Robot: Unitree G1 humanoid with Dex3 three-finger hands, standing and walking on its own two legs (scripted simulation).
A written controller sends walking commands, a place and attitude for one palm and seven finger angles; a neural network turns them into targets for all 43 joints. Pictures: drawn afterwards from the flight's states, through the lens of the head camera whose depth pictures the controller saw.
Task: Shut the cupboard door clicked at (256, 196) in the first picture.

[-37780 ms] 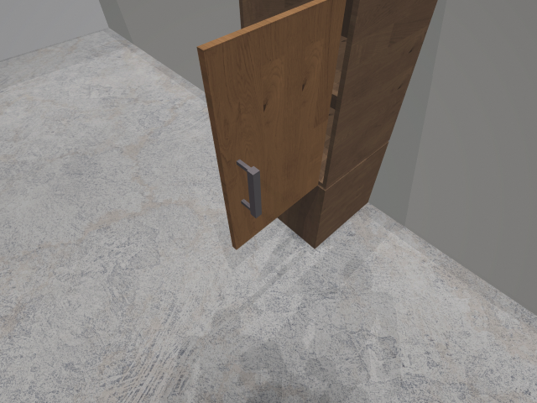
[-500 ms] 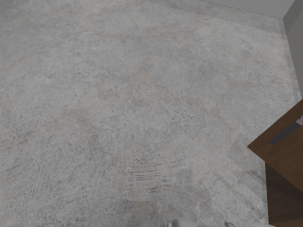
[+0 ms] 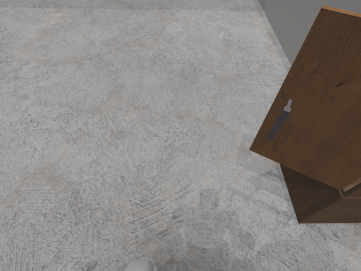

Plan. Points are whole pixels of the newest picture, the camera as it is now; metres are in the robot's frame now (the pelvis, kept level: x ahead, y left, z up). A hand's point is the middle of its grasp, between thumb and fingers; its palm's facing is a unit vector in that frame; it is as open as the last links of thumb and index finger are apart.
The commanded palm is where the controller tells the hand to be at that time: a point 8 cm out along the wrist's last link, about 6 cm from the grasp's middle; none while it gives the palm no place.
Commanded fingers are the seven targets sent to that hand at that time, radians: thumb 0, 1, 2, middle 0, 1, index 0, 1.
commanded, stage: turn to face it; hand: left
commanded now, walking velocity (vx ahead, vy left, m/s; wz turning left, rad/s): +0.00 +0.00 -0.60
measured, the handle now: (279, 120) +0.58 -0.30 -0.09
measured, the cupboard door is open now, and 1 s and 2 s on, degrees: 60 60 60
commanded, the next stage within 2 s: take the last steps up to it in 0.72 s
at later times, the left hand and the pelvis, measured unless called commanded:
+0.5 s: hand (122, 243) +0.20 +0.17 -0.16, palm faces -0.29 -0.92 -0.27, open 7.4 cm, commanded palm none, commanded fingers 0.00 0.90 0.90 -0.20 -0.30 -0.20 -0.30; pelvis +0.02 -0.01 -0.01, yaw -17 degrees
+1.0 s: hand (128, 248) +0.19 +0.15 -0.18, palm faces -0.40 -0.90 -0.18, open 7.4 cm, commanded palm none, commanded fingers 0.00 0.90 0.90 -0.20 -0.30 -0.20 -0.30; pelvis +0.06 -0.01 +0.00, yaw -26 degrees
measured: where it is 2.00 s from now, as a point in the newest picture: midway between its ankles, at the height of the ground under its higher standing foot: outside the picture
